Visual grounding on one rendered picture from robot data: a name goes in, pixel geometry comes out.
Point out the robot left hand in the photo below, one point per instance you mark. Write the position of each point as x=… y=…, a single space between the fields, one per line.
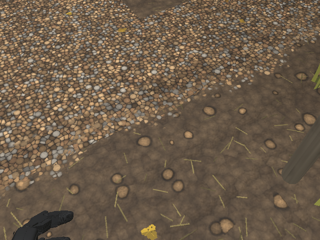
x=41 y=223

